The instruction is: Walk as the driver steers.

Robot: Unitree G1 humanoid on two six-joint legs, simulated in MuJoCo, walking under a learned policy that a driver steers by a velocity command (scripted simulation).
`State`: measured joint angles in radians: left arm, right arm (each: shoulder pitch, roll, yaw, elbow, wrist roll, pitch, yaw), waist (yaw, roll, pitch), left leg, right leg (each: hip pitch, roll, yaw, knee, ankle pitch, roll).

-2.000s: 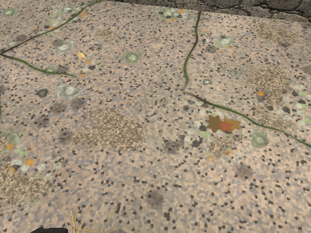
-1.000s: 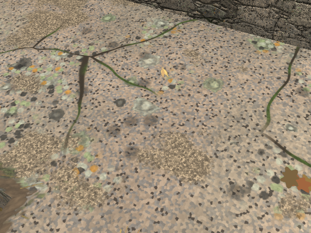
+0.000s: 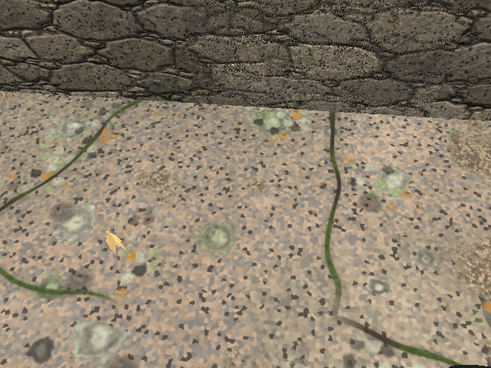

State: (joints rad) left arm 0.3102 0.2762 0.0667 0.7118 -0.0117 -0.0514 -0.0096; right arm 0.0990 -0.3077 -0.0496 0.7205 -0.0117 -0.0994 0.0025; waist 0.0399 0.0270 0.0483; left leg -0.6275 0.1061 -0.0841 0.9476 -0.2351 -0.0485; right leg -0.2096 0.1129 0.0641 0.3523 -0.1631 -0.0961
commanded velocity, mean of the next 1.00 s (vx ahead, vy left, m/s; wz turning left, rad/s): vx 0.40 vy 0.00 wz -0.48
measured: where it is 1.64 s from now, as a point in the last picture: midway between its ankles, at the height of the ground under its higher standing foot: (300, 336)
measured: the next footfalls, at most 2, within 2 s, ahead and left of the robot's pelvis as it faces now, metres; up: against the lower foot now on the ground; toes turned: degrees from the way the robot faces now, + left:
left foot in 0.22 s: +0.32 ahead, +0.15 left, +0.00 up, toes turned -11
right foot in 0.74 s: +0.51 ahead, -0.19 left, +0.00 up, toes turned -27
